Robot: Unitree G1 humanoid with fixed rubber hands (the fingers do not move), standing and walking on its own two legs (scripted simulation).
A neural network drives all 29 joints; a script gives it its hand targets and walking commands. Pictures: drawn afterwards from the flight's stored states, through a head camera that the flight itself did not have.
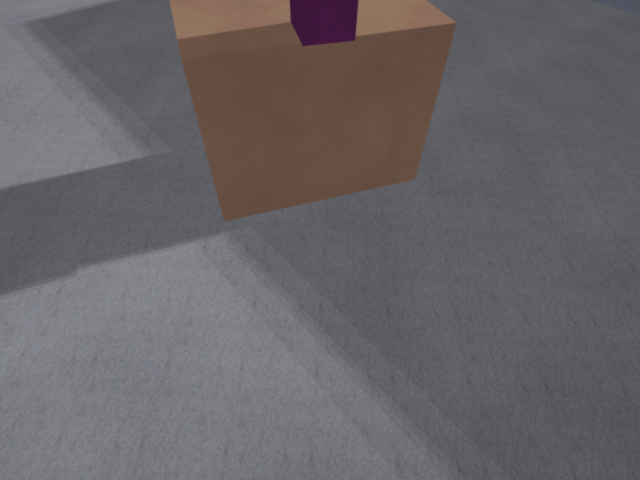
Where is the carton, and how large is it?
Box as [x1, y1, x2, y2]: [290, 0, 357, 45]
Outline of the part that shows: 290,0 291,22 303,45 354,40 357,0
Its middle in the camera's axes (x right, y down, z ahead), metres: +0.02 -0.78 +1.17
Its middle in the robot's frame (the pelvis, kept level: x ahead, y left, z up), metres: +1.41 -0.02 +0.08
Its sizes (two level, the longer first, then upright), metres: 0.188 0.171 0.283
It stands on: a pedestal, 0.71 m high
